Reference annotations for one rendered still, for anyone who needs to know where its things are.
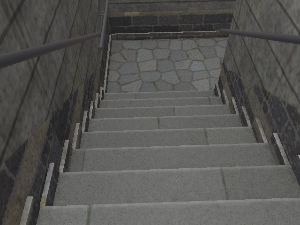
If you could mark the stairs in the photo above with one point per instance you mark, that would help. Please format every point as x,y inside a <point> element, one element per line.
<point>172,158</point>

